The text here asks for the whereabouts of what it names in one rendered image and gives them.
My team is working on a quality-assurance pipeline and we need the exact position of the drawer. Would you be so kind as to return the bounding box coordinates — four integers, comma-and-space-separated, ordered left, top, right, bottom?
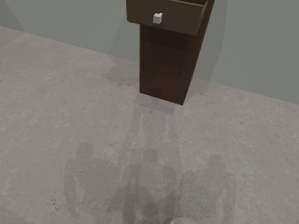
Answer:
126, 0, 209, 36

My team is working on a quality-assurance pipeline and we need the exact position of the cabinet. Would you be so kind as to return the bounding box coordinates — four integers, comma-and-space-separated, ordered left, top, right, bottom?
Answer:
139, 0, 215, 105

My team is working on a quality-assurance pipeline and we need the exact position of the handle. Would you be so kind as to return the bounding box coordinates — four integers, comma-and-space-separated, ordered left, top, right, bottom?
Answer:
153, 13, 163, 24

